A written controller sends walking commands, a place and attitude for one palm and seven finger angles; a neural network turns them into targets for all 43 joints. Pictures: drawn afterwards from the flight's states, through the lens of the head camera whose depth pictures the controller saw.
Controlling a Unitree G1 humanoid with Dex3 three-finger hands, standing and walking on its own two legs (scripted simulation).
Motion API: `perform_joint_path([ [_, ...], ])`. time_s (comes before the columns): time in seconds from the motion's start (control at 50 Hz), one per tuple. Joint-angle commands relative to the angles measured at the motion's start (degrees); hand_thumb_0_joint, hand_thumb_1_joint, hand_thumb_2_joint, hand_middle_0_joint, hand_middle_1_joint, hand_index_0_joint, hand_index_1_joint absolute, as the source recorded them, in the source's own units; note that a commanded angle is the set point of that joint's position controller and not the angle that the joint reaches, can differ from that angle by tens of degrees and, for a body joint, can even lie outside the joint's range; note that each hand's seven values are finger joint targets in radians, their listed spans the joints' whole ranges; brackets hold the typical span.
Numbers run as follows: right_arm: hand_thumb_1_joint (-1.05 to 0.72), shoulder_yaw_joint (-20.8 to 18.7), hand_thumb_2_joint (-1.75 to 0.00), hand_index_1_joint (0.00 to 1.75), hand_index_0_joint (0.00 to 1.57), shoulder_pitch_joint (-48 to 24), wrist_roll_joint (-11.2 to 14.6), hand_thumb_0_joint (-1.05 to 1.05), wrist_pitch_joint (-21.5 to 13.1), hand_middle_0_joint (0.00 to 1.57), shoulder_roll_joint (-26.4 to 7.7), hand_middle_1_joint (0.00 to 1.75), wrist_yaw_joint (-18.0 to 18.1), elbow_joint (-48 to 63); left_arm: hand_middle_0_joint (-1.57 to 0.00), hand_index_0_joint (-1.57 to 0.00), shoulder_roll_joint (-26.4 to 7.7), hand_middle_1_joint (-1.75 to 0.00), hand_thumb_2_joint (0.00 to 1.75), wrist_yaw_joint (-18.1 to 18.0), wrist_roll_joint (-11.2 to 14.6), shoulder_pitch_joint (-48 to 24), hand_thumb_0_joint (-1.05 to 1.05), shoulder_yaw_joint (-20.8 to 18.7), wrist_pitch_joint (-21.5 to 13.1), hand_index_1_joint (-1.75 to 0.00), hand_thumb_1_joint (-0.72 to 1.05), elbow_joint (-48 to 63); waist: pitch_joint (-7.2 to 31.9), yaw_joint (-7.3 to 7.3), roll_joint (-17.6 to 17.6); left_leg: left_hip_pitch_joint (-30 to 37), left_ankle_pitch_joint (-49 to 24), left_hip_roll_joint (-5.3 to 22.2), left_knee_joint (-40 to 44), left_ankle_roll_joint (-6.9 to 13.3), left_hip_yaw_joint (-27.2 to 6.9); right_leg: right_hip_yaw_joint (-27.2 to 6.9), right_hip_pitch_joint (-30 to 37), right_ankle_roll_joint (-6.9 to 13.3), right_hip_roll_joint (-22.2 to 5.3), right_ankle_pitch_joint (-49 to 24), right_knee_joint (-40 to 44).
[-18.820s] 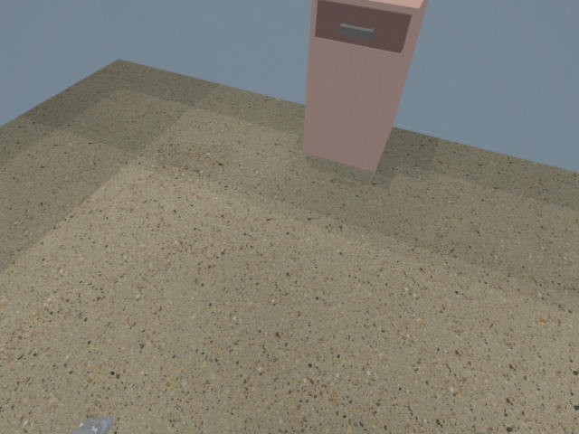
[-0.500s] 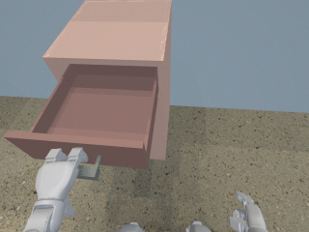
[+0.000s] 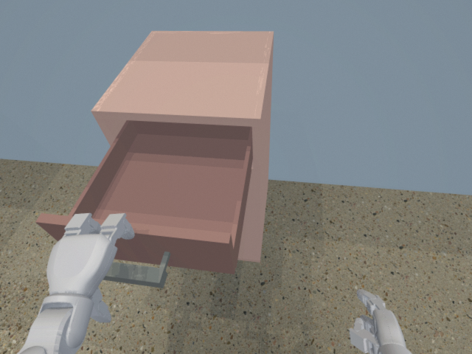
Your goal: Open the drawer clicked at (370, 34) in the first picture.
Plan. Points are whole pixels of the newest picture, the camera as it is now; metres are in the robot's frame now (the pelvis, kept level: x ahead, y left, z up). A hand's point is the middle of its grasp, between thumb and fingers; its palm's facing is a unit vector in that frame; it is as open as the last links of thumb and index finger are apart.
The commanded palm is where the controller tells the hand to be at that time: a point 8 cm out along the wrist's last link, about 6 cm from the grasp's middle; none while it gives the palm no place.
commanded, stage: lift the hand off the handle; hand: left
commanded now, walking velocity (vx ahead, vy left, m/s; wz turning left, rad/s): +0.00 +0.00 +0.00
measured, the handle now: (134, 263) +0.27 +0.24 -0.04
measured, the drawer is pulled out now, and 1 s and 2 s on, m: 0.30 0.30 0.30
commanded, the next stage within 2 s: draw the hand back to the body in 0.56 s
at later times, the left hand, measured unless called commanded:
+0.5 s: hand (78, 241) +0.23 +0.26 +0.12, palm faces +0.09 -0.05 -0.99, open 13.9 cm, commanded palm +0.21 +0.25 +0.16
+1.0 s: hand (67, 247) +0.22 +0.26 +0.12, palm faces +0.06 -0.07 -1.00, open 13.9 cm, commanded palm +0.19 +0.26 +0.17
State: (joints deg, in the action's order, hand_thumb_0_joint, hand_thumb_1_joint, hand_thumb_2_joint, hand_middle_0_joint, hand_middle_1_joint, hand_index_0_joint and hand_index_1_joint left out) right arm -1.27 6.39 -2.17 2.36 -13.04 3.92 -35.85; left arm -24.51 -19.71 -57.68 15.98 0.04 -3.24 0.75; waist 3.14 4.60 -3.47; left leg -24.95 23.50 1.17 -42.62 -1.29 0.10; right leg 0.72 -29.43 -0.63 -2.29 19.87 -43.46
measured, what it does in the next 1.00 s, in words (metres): stands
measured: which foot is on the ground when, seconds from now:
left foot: down 0.00-1.00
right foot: down 0.00-1.00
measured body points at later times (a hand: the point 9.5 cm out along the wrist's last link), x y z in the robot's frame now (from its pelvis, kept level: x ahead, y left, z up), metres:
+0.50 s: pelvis +0.01 +0.00 +0.02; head +0.03 -0.04 +0.47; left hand +0.22 +0.26 +0.17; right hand +0.23 -0.21 -0.08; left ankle -0.02 +0.14 -0.71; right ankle +0.02 -0.13 -0.71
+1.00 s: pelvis +0.01 +0.01 +0.03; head +0.03 -0.03 +0.47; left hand +0.21 +0.27 +0.18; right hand +0.23 -0.20 -0.08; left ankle -0.02 +0.14 -0.71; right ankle +0.02 -0.13 -0.71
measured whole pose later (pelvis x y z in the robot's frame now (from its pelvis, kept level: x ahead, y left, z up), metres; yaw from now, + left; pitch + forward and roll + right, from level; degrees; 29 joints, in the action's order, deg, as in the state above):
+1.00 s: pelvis +0.01 +0.01 +0.03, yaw +0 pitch +0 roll +0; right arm 0.8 5.6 -0.7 5.3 -14.8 1.9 -34.8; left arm -28.3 -5.5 -50.8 20.9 -3.9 2.7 18.6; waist -0.3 6.5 -5.5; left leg -10.0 17.5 1.1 -27.3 -0.9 0.5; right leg 0.9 -14.5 -1.2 -2.2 14.1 -28.4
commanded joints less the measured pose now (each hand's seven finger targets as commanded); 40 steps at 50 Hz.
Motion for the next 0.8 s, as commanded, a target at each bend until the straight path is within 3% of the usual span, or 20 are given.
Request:
perform_joint_path([
  [0.0,-0.90,-1.67,-0.90,0.30,0.20,-7.25,0.04,0.00,-2.35,0.20,-5.61,0.30,0.04,8.39,-0.30,-0.30,-11.14,-1.20,0.30,-1.08,1.37,-8.34,0.00,-8.22,0.48,-1.20,-0.50,14.21,11.45,-0.15,1.08,5.37,-15.43,-2.76,8.15,1.62,1.59,1.41,10.28,1.97,2.65,-12.24,8.58],
  [0.06,-0.90,-1.27,-0.90,0.30,0.20,-7.92,0.29,0.00,-1.86,0.20,-6.04,0.30,-0.16,8.56,-0.30,-0.30,-11.50,-1.20,0.30,1.57,1.78,-7.19,0.00,-8.19,2.35,-1.20,-0.50,12.59,9.14,0.45,2.49,5.38,-15.93,-2.62,10.13,1.60,1.57,1.32,12.31,1.94,2.61,-12.99,10.03],
  [0.12,-0.90,-0.80,-0.90,0.30,0.20,-8.12,0.35,0.00,-1.58,0.20,-5.98,0.30,-0.44,9.28,-0.30,-0.30,-9.93,-1.20,0.30,4.72,2.36,-9.51,0.00,-4.87,3.33,-1.20,-0.50,16.63,9.34,0.25,1.89,7.46,-17.25,-2.69,11.44,1.93,1.68,1.58,13.95,1.63,2.31,-13.92,10.90],
  [0.14,-0.90,-0.94,-0.90,0.30,0.20,-8.01,0.33,0.00,-1.37,0.20,-6.01,0.30,-0.41,8.85,-0.30,-0.30,-11.74,-1.20,0.30,5.54,2.46,-8.79,0.00,-6.72,3.55,-1.20,-0.50,15.91,9.31,0.56,3.02,7.87,-17.64,-2.59,12.05,1.91,1.64,1.71,14.92,1.63,2.52,-14.11,11.42],
  [0.18,-0.90,-0.43,-0.90,0.30,0.20,-7.88,0.09,0.00,-1.43,0.20,-5.93,0.30,-0.68,9.64,-0.30,-0.30,-11.19,-1.20,0.30,6.93,2.68,-9.47,0.00,-5.87,2.99,-1.20,-0.50,19.36,9.14,0.54,1.93,9.13,-19.36,-2.52,12.45,2.02,1.65,1.67,15.48,1.48,2.22,-15.20,11.89],
  [0.26,-0.90,-0.55,-0.90,0.30,0.20,-8.38,0.29,0.00,-0.90,0.20,-6.46,0.30,-1.01,9.89,-0.30,-0.30,-14.47,-1.20,0.30,7.78,3.54,-5.51,0.00,-10.45,2.60,-1.20,-0.50,22.30,9.05,1.70,1.41,10.28,-22.29,-2.12,13.79,1.51,1.73,1.20,18.94,1.65,2.40,-18.55,13.42],
  [0.3,-0.90,-0.51,-0.90,0.30,0.20,-8.07,0.35,0.00,-0.75,0.20,-6.07,0.30,-1.38,9.68,-0.30,-0.30,-12.71,-1.20,0.30,7.83,3.96,-4.84,0.00,-9.14,2.52,-1.20,-0.50,23.67,8.55,1.64,0.73,11.07,-23.26,-2.10,14.39,1.52,1.77,1.51,19.18,1.58,2.29,-19.19,13.80],
  [0.36,-0.90,-0.36,-0.90,0.30,0.20,-9.12,0.72,0.00,-0.52,0.20,-6.55,0.30,-1.36,10.02,-0.30,-0.30,-14.54,-1.20,0.30,8.18,4.82,-3.22,0.00,-11.82,3.43,-1.20,-0.50,23.86,7.54,1.99,1.55,11.21,-23.40,-1.98,15.11,1.42,1.74,1.05,20.50,1.59,2.34,-20.37,14.73],
  [0.4,-0.90,-0.32,-0.90,0.30,0.20,-9.06,0.81,0.00,-0.32,0.20,-6.33,0.30,-1.45,9.59,-0.30,-0.30,-12.91,-1.20,0.30,9.08,5.23,-5.98,0.00,-9.17,3.68,-1.20,-0.50,25.24,7.18,1.24,1.27,12.12,-23.02,-2.16,15.75,1.57,1.97,1.53,20.34,1.36,2.10,-19.85,15.33],
  [0.44,-0.90,-0.34,-0.90,0.30,0.20,-8.91,0.84,0.00,-0.42,0.20,-6.74,0.30,-1.27,9.86,-0.30,-0.30,-14.96,-1.20,0.30,9.87,5.54,-5.52,0.00,-10.65,3.93,-1.20,-0.50,25.92,7.78,1.59,1.97,12.87,-23.35,-2.14,16.19,1.71,1.92,1.61,21.30,1.15,2.04,-20.21,15.81],
  [0.46,-0.90,-0.08,-0.90,0.30,0.20,-10.24,1.01,0.00,-0.43,0.20,-6.78,0.30,-1.27,9.89,-0.30,-0.30,-14.01,-1.20,0.30,10.52,6.01,-5.05,0.00,-10.08,4.35,-1.20,-0.50,25.31,6.88,1.37,0.57,13.12,-23.14,-1.99,16.45,1.53,1.64,1.17,21.10,1.41,2.34,-19.68,16.41],
  [0.48,-0.90,0.21,-0.90,0.30,0.20,-8.57,0.76,0.00,-0.59,0.20,-6.35,0.30,-1.46,9.78,-0.30,-0.30,-11.98,-1.20,0.30,11.15,6.10,-4.90,0.00,-8.06,4.10,-1.20,-0.50,24.80,6.99,1.16,2.18,12.98,-23.13,-2.15,16.45,1.80,1.90,1.99,21.01,1.12,1.83,-19.36,16.07],
  [0.52,-0.90,-0.07,-0.90,0.30,0.20,-8.63,0.79,0.00,-0.26,0.20,-6.80,0.30,-1.37,9.51,-0.30,-0.30,-11.32,-1.20,0.30,12.37,6.16,-6.24,0.00,-6.55,4.00,-1.20,-0.50,23.83,4.60,0.63,4.02,12.61,-22.06,-2.23,16.94,1.86,2.15,2.18,19.78,0.92,2.18,-18.61,16.93],
  [0.54,-0.90,-0.14,-0.90,0.30,0.20,-9.14,0.84,0.00,-0.23,0.20,-6.79,0.30,-1.33,9.48,-0.30,-0.30,-11.69,-1.20,0.30,12.70,5.98,-8.13,0.00,-6.29,3.72,-1.20,-0.50,24.22,4.26,0.51,3.08,12.74,-21.17,-2.16,17.37,1.77,2.03,2.09,19.53,1.02,2.22,-17.54,17.32],
  [0.62,-0.90,-0.02,-0.90,0.30,0.20,-8.58,0.25,0.00,-0.78,0.20,-6.49,0.30,-1.51,9.45,-0.30,-0.30,-11.72,-1.20,0.30,12.00,4.16,-11.68,0.00,-5.76,2.01,-1.20,-0.50,25.44,7.07,0.96,1.91,13.88,-22.17,-2.24,17.37,1.68,1.72,2.21,19.86,1.31,2.31,-16.79,17.11],
  [0.66,-0.90,-0.10,-0.90,0.30,0.20,-9.80,0.44,0.00,-0.97,0.20,-6.77,0.30,-1.49,9.65,-0.30,-0.30,-14.76,-1.20,0.30,10.72,3.85,-8.98,0.00,-9.62,2.04,-1.20,-0.50,26.33,9.34,2.32,-0.53,14.45,-23.53,-1.91,17.55,1.29,1.27,1.29,21.99,1.74,2.70,-18.25,17.18],
  [0.68,-0.90,0.45,-0.90,0.30,0.20,-8.71,0.21,0.00,-0.94,0.20,-6.07,0.30,-1.77,9.49,-0.30,-0.30,-14.28,-1.20,0.30,10.12,3.15,-9.02,0.00,-9.29,1.82,-1.20,-0.50,26.29,9.49,2.28,-0.31,13.98,-24.28,-2.02,17.35,1.28,1.54,1.94,21.96,1.69,1.98,-18.21,16.49],
  [0.72,-0.90,0.04,-0.90,0.30,0.20,-9.24,0.40,0.00,-0.41,0.20,-6.19,0.30,-1.86,9.25,-0.30,-0.30,-13.95,-1.20,0.30,9.59,3.53,-7.68,0.00,-9.91,2.45,-1.20,-0.50,25.91,8.59,2.65,0.47,13.45,-25.50,-1.98,17.84,1.17,1.76,1.95,22.62,1.78,2.24,-20.04,16.53],
  [0.76,-0.90,0.12,-0.90,0.30,0.20,-10.80,0.94,0.00,-0.17,0.20,-6.53,0.30,-2.04,9.73,-0.30,-0.30,-16.14,-1.20,0.30,9.23,4.37,-3.11,0.00,-13.43,3.87,-1.20,-0.50,25.71,8.93,3.49,-0.55,13.33,-26.56,-1.77,18.03,0.98,1.49,0.98,24.36,2.05,2.55,-21.96,16.80],
  [0.78,-0.90,0.33,-0.90,0.30,0.20,-9.60,0.88,0.00,0.00,0.20,-6.07,0.30,-2.31,9.65,-0.30,-0.30,-14.14,-1.20,0.30,9.50,4.47,-2.57,0.00,-11.58,4.33,-1.20,-0.50,26.05,9.22,3.11,0.44,13.25,-26.55,-1.81,17.97,1.17,2.16,1.67,24.24,1.72,1.95,-21.83,16.42],
])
